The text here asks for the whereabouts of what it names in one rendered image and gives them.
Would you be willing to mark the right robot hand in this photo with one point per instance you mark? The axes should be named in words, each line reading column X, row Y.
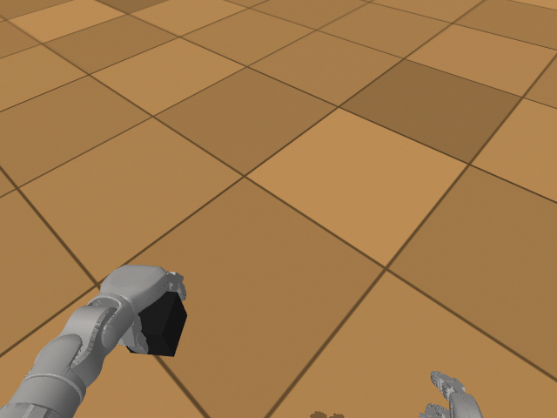
column 461, row 405

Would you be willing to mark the left robot hand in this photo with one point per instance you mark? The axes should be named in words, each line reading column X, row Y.
column 141, row 286

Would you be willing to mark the left robot arm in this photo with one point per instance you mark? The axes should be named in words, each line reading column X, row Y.
column 56, row 385

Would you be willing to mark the cube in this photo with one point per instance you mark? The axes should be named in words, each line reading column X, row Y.
column 162, row 324

